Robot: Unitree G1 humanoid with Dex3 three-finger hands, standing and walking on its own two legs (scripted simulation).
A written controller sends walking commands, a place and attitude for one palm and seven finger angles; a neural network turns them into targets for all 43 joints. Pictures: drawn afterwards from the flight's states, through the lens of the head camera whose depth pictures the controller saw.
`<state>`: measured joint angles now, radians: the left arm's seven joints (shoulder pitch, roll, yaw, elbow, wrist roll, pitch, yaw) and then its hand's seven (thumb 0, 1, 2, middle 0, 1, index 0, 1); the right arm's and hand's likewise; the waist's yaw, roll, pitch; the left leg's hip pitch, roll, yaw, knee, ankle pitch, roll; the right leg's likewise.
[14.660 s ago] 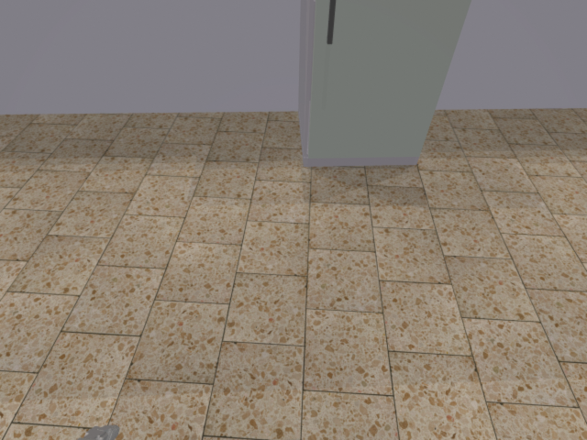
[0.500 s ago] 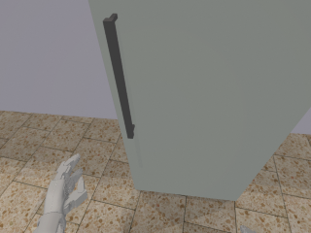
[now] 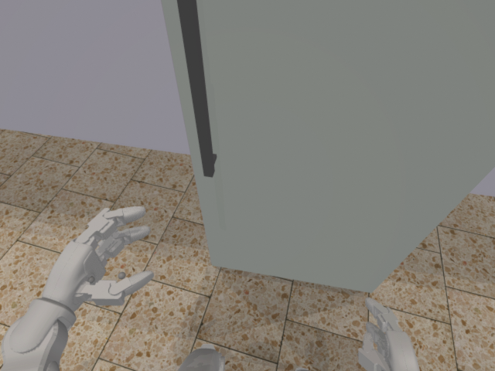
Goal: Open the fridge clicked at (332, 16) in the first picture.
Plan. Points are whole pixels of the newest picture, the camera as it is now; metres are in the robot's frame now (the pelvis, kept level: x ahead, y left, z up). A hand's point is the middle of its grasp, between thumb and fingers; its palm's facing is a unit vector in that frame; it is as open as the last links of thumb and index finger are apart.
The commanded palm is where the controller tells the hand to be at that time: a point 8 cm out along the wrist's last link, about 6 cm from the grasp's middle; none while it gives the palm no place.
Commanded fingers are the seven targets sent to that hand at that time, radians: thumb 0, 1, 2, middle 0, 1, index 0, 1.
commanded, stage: raise the hand to about handle height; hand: left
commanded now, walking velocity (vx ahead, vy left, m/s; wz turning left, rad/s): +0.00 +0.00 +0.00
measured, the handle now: (202, 86) +0.52 +0.12 +0.19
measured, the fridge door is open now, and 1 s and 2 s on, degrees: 0 0 0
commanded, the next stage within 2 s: move the hooked fingers beside the handle in 1.40 s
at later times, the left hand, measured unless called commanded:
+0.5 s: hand (64, 226) +0.28 +0.27 +0.12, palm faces -0.05 -1.00 -0.08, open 13.2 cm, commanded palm +0.25 +0.32 +0.12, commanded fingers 0.00 -0.50 0.30 -0.30 -1.20 -0.30 -1.20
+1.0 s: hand (32, 196) +0.30 +0.30 +0.16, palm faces -0.06 -1.00 -0.08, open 14.0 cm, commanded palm +0.26 +0.35 +0.17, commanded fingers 0.00 -0.50 0.30 -0.30 -1.20 -0.30 -1.20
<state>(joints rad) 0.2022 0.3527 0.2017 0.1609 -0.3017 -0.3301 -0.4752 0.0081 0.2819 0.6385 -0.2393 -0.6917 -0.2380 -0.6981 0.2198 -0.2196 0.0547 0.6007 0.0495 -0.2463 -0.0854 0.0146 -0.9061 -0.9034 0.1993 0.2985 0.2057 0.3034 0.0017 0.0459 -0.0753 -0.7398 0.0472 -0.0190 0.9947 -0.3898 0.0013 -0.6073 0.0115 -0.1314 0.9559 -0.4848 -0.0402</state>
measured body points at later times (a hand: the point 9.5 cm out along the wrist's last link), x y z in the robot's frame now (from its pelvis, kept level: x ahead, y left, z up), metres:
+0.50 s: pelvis +0.03 +0.03 +0.03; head +0.05 +0.04 +0.48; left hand +0.27 +0.32 +0.13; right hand +0.21 -0.22 -0.02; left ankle +0.06 +0.12 -0.68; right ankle +0.00 -0.10 -0.68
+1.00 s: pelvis +0.02 +0.03 +0.04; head +0.03 +0.03 +0.49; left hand +0.30 +0.36 +0.16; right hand +0.18 -0.21 -0.03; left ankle +0.06 +0.12 -0.68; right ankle +0.00 -0.10 -0.68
